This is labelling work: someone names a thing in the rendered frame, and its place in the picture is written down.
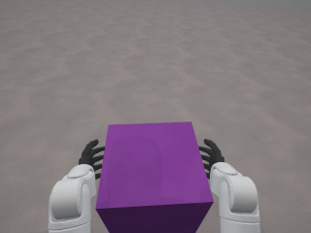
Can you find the robot left hand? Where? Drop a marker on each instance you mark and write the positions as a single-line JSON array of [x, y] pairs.
[[88, 159]]

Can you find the left robot forearm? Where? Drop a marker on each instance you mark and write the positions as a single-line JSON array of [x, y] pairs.
[[70, 201]]

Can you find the carton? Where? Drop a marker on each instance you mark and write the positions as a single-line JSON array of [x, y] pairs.
[[152, 179]]

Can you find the robot right hand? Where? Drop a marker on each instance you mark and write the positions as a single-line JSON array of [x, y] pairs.
[[215, 155]]

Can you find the right robot forearm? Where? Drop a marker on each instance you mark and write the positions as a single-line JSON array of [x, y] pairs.
[[238, 199]]

